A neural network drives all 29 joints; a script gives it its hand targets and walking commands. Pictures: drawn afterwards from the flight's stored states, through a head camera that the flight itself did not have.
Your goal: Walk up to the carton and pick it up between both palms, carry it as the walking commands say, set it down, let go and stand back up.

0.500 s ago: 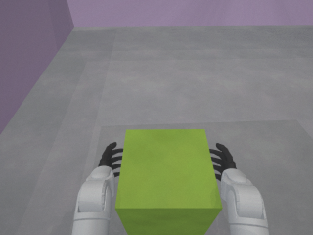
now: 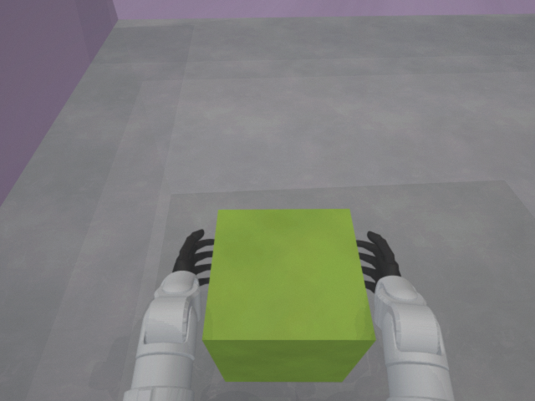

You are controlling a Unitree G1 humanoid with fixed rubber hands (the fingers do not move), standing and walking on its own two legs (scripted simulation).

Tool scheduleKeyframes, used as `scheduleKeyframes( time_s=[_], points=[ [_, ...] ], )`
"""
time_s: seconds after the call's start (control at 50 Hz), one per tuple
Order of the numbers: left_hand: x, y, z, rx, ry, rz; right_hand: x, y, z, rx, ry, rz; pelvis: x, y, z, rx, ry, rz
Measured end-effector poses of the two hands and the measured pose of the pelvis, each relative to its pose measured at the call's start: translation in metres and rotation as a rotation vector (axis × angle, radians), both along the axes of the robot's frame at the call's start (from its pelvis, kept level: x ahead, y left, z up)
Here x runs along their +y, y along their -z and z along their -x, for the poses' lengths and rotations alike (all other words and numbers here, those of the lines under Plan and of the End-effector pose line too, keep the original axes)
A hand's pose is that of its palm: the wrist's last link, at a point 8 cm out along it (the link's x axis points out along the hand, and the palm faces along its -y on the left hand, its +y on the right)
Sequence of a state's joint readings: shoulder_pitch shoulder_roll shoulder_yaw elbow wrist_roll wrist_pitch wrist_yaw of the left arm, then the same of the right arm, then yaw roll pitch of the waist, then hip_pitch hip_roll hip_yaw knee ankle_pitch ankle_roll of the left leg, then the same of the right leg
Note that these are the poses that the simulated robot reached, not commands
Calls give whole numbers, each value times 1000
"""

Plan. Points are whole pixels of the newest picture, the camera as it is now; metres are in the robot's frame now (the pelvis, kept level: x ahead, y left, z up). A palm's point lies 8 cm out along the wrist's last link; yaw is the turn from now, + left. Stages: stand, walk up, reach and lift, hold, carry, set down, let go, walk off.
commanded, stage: carry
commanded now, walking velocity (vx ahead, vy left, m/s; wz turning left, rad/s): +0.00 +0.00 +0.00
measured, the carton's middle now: (283, 300) +0.29 +0.00 -0.05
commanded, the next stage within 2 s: none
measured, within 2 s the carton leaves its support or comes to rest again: neither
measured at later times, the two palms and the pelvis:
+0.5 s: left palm (206, 266) +0.30 +0.12 +0.04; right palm (406, 273) +0.29 -0.18 +0.05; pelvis +0.02 -0.03 +0.00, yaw +0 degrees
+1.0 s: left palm (217, 270) +0.29 +0.11 +0.04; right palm (416, 274) +0.30 -0.19 +0.04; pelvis +0.02 -0.05 +0.00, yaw +1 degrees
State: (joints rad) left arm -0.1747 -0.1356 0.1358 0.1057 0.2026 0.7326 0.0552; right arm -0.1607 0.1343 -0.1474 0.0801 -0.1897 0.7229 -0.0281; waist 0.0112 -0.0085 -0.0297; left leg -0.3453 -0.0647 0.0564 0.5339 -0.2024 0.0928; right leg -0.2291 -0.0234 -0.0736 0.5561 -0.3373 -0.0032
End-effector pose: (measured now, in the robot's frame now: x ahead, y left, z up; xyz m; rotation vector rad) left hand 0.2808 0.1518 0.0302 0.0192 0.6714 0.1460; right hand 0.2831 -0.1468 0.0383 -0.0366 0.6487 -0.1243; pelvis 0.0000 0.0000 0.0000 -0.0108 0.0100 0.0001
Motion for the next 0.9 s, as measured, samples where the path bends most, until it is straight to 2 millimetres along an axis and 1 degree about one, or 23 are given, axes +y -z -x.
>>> scheduleKeyframes(
  time_s=[0.14, 0.3, 0.38, 0.5, 0.66, 0.8, 0.9],
  points=[
    [-7, -4, -3, 6, 2, 1, -7, 0, 1, 8, 12, -14, -5, -1, -2, 10, 2, 0],
    [-18, -8, -11, -22, 6, 17, -18, -10, -7, -20, 22, -7, -14, -1, -8, 17, 3, -6],
    [-23, -7, -14, -16, 10, 4, -24, -7, -10, -13, 21, -7, -19, 0, -12, 18, 3, -10],
    [-29, -11, -16, -32, 1, 13, -30, -9, -12, -28, 24, -16, -26, 1, -16, 10, -5, -12],
    [-35, -9, -12, -32, -6, 3, -35, -7, -12, -27, 13, -21, -34, 3, -17, -2, -10, -16],
    [-40, -3, -9, -4, -14, 5, -40, -1, -10, 2, 4, -14, -41, 3, -17, -5, -13, -18],
    [-43, -6, -11, -21, -15, 7, -44, -4, -12, -15, 9, -19, -44, 3, -15, -5, -14, -16]
  ],
)
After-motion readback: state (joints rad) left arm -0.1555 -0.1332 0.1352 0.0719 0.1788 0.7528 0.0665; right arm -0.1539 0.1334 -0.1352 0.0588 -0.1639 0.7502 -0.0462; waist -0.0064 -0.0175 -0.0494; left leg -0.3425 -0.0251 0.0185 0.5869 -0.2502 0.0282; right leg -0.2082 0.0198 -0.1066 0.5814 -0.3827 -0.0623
